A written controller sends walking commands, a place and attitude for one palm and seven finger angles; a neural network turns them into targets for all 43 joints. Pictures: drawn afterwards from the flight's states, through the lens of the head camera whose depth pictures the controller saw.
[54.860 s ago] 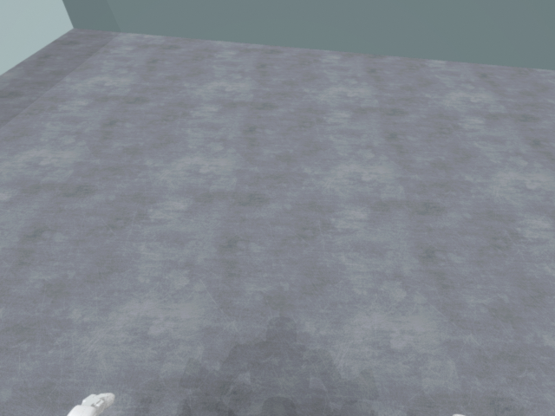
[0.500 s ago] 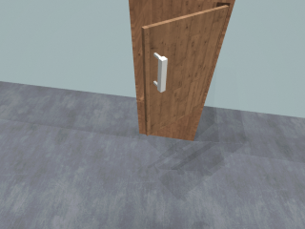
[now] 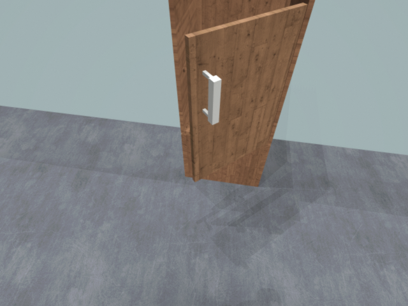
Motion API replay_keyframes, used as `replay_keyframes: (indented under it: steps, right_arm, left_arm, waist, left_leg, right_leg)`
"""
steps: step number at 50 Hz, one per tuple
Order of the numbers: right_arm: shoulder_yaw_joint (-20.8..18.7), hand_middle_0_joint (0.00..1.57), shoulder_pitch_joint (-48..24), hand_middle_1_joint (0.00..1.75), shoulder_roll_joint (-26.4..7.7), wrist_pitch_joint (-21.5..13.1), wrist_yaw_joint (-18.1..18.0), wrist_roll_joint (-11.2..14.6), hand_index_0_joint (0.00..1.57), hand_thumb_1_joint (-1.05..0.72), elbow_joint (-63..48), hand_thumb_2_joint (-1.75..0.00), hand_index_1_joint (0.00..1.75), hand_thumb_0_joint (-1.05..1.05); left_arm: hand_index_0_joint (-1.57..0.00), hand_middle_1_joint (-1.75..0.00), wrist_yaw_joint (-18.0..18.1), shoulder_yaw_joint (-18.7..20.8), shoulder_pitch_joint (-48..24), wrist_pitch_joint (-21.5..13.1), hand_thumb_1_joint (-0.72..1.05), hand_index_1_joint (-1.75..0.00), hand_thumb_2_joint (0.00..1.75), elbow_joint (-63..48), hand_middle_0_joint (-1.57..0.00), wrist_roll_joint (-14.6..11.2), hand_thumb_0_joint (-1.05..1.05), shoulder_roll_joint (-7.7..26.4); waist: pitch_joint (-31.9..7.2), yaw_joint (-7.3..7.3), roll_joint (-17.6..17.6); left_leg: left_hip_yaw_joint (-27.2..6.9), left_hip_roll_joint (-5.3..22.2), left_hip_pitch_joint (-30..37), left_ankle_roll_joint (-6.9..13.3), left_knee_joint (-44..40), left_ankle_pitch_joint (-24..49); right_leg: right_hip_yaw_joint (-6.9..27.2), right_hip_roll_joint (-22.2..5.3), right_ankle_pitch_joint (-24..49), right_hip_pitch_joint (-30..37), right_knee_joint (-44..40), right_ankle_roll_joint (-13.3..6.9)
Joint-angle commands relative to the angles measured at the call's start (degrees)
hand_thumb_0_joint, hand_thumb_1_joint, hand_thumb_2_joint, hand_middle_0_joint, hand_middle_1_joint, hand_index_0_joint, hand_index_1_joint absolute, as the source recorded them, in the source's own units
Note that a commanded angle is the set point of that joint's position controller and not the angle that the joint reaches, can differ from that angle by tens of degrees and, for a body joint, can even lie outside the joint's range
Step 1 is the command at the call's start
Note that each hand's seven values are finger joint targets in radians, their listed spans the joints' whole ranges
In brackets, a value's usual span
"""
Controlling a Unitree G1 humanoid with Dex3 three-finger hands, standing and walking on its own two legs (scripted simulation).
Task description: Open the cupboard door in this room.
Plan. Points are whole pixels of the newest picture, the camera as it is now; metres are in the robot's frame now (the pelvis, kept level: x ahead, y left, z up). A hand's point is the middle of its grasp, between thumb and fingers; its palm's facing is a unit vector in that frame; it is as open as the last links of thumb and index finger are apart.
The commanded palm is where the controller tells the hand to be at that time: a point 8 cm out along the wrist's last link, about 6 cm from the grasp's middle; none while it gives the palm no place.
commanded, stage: look to check the result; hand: left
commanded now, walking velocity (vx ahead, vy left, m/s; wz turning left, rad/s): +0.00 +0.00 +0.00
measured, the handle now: (209, 97) +0.63 +0.02 +0.05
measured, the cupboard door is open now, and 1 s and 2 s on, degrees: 43 43 43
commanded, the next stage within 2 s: walk to a spot facing it in 0.16 s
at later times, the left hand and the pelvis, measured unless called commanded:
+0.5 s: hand out of the picture +0.04 +0.21 -0.17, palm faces -0.03 -0.97 -0.26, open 7.4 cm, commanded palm none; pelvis +0.00 +0.00 +0.00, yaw -4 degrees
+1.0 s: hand out of the picture +0.07 +0.16 -0.17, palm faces -0.26 -0.93 -0.26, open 7.4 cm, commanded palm none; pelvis -0.01 -0.02 +0.00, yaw -20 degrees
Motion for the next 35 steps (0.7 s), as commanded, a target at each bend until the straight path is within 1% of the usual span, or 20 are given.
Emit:
replay_keyframes:
  steps: [1,6,8,11,14,16,18,20,22,23,25,26,28,29,30,31,32,33,34,35]
  right_arm:
    - [-1.3,0.2,0.5,0.3,-8.4,-0.7,-0.7,-0.1,0.2,-0.9,-2.1,-0.9,0.3,0.0]
    - [-1.3,0.2,-0.5,0.3,-9.3,-0.8,-0.6,-0.1,0.2,-0.9,-2.2,-0.9,0.3,0.0]
    - [-1.3,0.2,-1.2,0.3,-9.4,-0.7,-0.6,0.0,0.2,-0.9,-2.2,-0.9,0.3,0.0]
    - [-1.3,0.2,-1.4,0.3,-10.0,-0.8,-0.6,-0.1,0.2,-0.9,-2.3,-0.9,0.3,0.0]
    - [-1.3,0.2,-1.6,0.3,-10.5,-0.9,-0.6,0.0,0.2,-0.9,-2.4,-0.9,0.3,0.0]
    - [-1.4,0.2,-1.3,0.3,-9.9,-0.7,-0.7,-0.1,0.2,-0.9,-2.4,-0.9,0.3,0.0]
    - [-1.0,0.2,1.0,0.3,-6.4,0.0,-0.9,-0.1,0.2,-0.9,-2.1,-0.9,0.3,0.0]
    - [-1.6,0.2,1.6,0.3,-7.2,0.5,-1.2,-0.2,0.2,-0.9,-2.8,-0.9,0.3,0.0]
    - [-2.2,0.2,1.6,0.3,-7.9,0.8,-1.3,-0.1,0.2,-0.9,-4.2,-0.9,0.3,0.0]
    - [-2.6,0.2,1.7,0.3,-8.1,0.9,-1.4,-0.2,0.2,-0.9,-4.9,-0.9,0.3,0.0]
    - [-3.1,0.2,1.8,0.3,-8.6,1.0,-1.6,-0.2,0.2,-0.9,-6.3,-0.9,0.3,0.0]
    - [-3.4,0.2,1.9,0.3,-9.0,1.0,-1.7,-0.3,0.2,-0.9,-6.8,-0.9,0.3,0.0]
    - [-3.9,0.2,2.5,0.3,-10.1,0.9,-1.8,-0.5,0.2,-0.9,-7.7,-0.9,0.3,0.0]
    - [-4.2,0.2,2.7,0.3,-10.8,0.8,-1.9,-0.6,0.2,-0.9,-8.0,-0.9,0.3,0.0]
    - [-4.4,0.2,3.3,0.3,-11.1,0.6,-1.9,-0.7,0.2,-0.9,-8.4,-0.9,0.3,0.0]
    - [-4.5,0.2,4.0,0.3,-11.2,0.4,-2.0,-0.8,0.2,-0.9,-8.7,-0.9,0.3,0.0]
    - [-4.4,0.2,3.5,0.3,-10.9,0.2,-2.0,-0.8,0.2,-0.9,-9.3,-0.9,0.3,0.0]
    - [-4.5,0.2,2.5,0.3,-10.7,0.1,-2.0,-1.0,0.2,-0.9,-9.8,-0.9,0.3,0.0]
    - [-4.5,0.2,0.9,0.3,-10.5,0.1,-1.9,-1.1,0.2,-0.9,-10.4,-0.9,0.3,0.0]
    - [-4.6,0.2,-0.2,0.3,-10.5,0.3,-1.8,-1.1,0.2,-0.9,-10.8,-0.9,0.3,0.0]
  left_arm:
    - [-0.2,-0.3,0.2,1.6,1.7,-1.1,0.9,-0.3,0.9,-2.0,-0.2,0.2,0.0,9.0]
    - [-0.2,-0.3,0.1,1.7,0.5,-1.1,0.9,-0.3,0.9,-2.2,-0.2,0.2,0.0,9.9]
    - [-0.2,-0.3,0.1,1.7,0.2,-1.1,0.9,-0.3,0.9,-2.1,-0.2,0.2,0.0,10.3]
    - [-0.2,-0.3,0.1,1.8,-0.2,-1.2,0.9,-0.3,0.9,-2.1,-0.2,0.2,0.0,10.4]
    - [-0.2,-0.3,0.0,1.9,-0.9,-1.2,0.9,-0.3,0.9,-2.3,-0.2,0.3,0.0,11.0]
    - [-0.2,-0.3,0.0,1.9,-0.9,-0.8,0.9,-0.3,0.9,-2.5,-0.2,0.3,0.0,10.4]
    - [-0.2,-0.3,0.2,1.6,0.5,0.2,0.9,-0.3,0.9,-2.4,-0.2,0.2,0.0,7.8]
    - [-0.2,-0.3,0.0,2.3,0.7,0.9,0.9,-0.3,0.9,-3.4,-0.2,0.3,0.0,8.6]
    - [-0.2,-0.3,-0.2,2.9,1.1,1.4,0.9,-0.3,0.9,-4.6,-0.2,0.5,0.0,9.1]
    - [-0.2,-0.3,-0.3,3.2,0.5,1.7,0.9,-0.3,0.9,-5.4,-0.2,0.6,0.0,9.6]
    - [-0.2,-0.3,-0.5,3.6,0.5,2.1,0.9,-0.3,0.9,-6.7,-0.2,0.7,0.0,9.2]
    - [-0.2,-0.3,-0.7,3.8,0.3,2.3,0.9,-0.3,0.9,-7.3,-0.2,0.7,0.0,8.8]
    - [-0.2,-0.3,-1.1,3.9,0.4,2.5,0.9,-0.3,0.9,-8.5,-0.2,0.8,0.0,7.9]
    - [-0.2,-0.3,-1.3,4.0,0.7,2.7,0.9,-0.3,0.9,-9.0,-0.2,0.8,0.0,7.3]
    - [-0.2,-0.3,-1.5,4.1,0.3,3.0,0.9,-0.3,0.9,-9.7,-0.2,0.9,0.0,6.9]
    - [-0.2,-0.3,-1.7,4.2,-0.5,3.3,0.9,-0.3,0.9,-10.5,-0.2,0.9,0.0,6.3]
    - [-0.2,-0.3,-1.8,4.3,-0.4,3.4,0.9,-0.3,0.9,-11.0,-0.2,0.9,0.0,5.9]
    - [-0.2,-0.3,-2.0,4.4,-0.2,3.4,0.9,-0.3,0.9,-11.2,-0.2,0.9,0.0,5.5]
    - [-0.2,-0.3,-2.1,4.4,1.1,3.3,0.9,-0.3,0.9,-11.1,-0.2,0.9,0.0,4.7]
    - [-0.2,-0.3,-2.3,4.5,3.2,3.1,0.9,-0.3,0.9,-10.7,-0.2,0.9,0.0,4.5]
  waist:
    - [-1.4,-0.31,-1.3]
    - [-1.3,-0.24,-0.3]
    - [-0.8,-0.16,-0.8]
    - [-2.2,-0.25,-0.9]
    - [-2.1,-0.22,-0.5]
    - [-1.6,-0.38,-0.6]
    - [-1.7,-0.6,-1.8]
    - [-0.9,-0.61,-2.2]
    - [-1.7,-0.44,-2.0]
    - [-1.8,-0.71,-2.0]
    - [-1.6,-0.74,-1.2]
    - [-1.3,-0.72,0.2]
    - [-1.6,-0.64,4.9]
    - [-2.1,-0.43,8.0]
    - [-2.5,-0.56,9.9]
    - [-2.7,-0.77,10.1]
    - [-3.1,-0.25,9.0]
    - [-3.2,0.29,7.7]
    - [-3.6,1.38,7.4]
    - [-4.5,2.37,6.4]
  left_leg:
    - [-5.7,6.6,3.9,1.0,-3.1,7.6]
    - [-5.8,6.7,4.0,0.9,-3.6,7.9]
    - [-5.8,6.7,4.1,0.9,-3.7,7.6]
    - [-6.0,6.8,4.9,0.9,-3.8,8.8]
    - [-6.1,7.0,4.8,0.9,-4.2,8.8]
    - [-5.0,7.5,5.4,0.6,-3.4,8.6]
    - [-3.2,7.6,5.1,0.0,-1.1,8.2]
    - [-1.8,7.9,3.6,-0.2,0.6,5.6]
    - [-1.0,8.3,3.3,0.0,2.0,3.9]
    - [-0.8,8.7,3.1,0.1,2.2,3.9]
    - [-1.4,10.0,3.0,0.7,2.2,2.5]
    - [-2.6,11.2,3.3,1.4,1.3,1.1]
    - [-6.4,15.1,3.9,3.7,-1.8,-1.1]
    - [-9.1,18.1,3.8,5.7,-4.1,-1.3]
    - [-10.7,21.4,4.0,8.0,-6.2,1.2]
    - [-11.1,23.3,3.5,9.7,-7.1,3.2]
    - [-10.5,24.3,3.0,10.5,-6.8,3.7]
    - [-8.5,24.2,1.4,10.1,-5.8,5.4]
    - [-5.3,23.2,-0.5,8.8,-4.1,6.6]
    - [-2.2,21.4,-2.0,7.1,-1.3,6.7]
  right_leg:
    - [5.5,-7.5,7.4,-3.7,-5.4,-1.4]
    - [5.8,-7.6,7.7,-3.3,-5.9,-1.4]
    - [5.6,-7.7,7.5,-3.5,-6.1,-1.3]
    - [5.8,-7.7,8.8,-2.6,-6.0,-1.3]
    - [5.7,-7.7,8.4,-2.3,-6.1,-1.3]
    - [6.7,-7.5,9.4,-3.7,-5.9,-1.3]
    - [7.3,-7.7,12.2,-4.6,-4.2,-1.0]
    - [8.8,-7.7,12.4,-5.7,-2.6,-1.4]
    - [10.1,-7.5,12.5,-6.7,-0.9,-1.9]
    - [10.2,-7.3,13.1,-7.2,0.5,-1.9]
    - [10.6,-6.1,12.2,-9.5,2.8,-1.8]
    - [10.3,-5.0,10.5,-11.1,4.5,-1.5]
    - [8.0,-2.3,4.9,-14.2,10.1,-0.7]
    - [6.4,-0.8,-1.1,-15.3,15.5,-0.3]
    - [4.0,-0.3,-10.9,-16.9,22.9,0.3]
    - [3.1,-0.9,-16.3,-17.9,28.2,0.8]
    - [3.6,-2.2,-17.2,-17.8,30.5,0.7]
    - [3.5,-3.0,-16.9,-16.7,29.6,0.6]
    - [2.8,-3.4,-15.1,-13.8,26.4,0.6]
    - [1.4,-2.9,-11.9,-10.2,21.9,0.7]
